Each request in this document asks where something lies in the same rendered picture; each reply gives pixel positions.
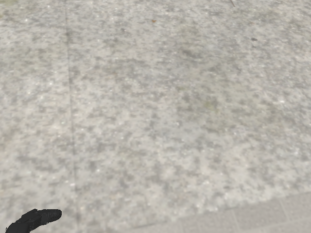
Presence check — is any robot left hand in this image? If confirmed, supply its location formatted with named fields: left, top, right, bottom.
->
left=5, top=209, right=62, bottom=233

